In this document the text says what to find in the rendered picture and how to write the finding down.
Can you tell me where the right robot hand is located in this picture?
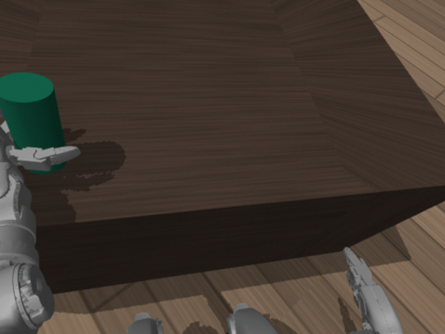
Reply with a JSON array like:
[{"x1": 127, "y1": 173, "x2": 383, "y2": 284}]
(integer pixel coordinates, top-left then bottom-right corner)
[{"x1": 343, "y1": 247, "x2": 404, "y2": 334}]

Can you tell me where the left robot arm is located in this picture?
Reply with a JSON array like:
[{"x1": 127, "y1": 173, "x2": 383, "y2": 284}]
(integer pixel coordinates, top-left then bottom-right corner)
[{"x1": 0, "y1": 162, "x2": 55, "y2": 334}]

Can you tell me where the left robot hand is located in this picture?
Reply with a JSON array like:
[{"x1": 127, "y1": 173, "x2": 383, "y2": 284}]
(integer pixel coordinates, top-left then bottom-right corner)
[{"x1": 0, "y1": 107, "x2": 81, "y2": 171}]

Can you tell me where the can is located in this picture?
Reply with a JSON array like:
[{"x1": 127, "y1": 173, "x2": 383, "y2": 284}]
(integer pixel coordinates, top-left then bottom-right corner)
[{"x1": 0, "y1": 72, "x2": 67, "y2": 175}]

